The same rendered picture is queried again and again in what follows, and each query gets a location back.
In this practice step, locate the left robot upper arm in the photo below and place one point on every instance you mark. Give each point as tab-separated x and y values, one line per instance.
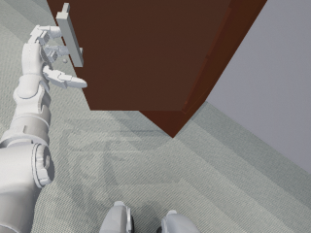
24	171

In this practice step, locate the robot right shin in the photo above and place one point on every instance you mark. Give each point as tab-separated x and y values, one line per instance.
170	213

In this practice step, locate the left robot forearm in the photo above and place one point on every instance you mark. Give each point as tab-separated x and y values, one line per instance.
32	119

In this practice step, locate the cupboard door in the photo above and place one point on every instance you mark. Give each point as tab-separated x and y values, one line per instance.
141	55

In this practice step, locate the robot shin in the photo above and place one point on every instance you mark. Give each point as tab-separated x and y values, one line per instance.
120	203
170	213

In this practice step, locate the robot left shin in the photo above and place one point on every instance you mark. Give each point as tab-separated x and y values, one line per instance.
120	203

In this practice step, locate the left robot hand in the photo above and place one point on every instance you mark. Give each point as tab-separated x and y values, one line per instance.
34	58

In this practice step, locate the handle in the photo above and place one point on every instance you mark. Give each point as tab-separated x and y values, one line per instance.
65	25

